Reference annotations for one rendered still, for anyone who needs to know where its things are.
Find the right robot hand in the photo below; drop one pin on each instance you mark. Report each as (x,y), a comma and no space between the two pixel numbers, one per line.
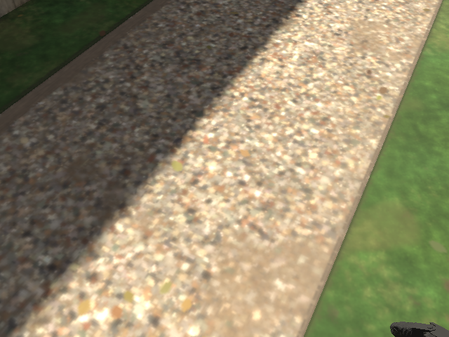
(410,329)

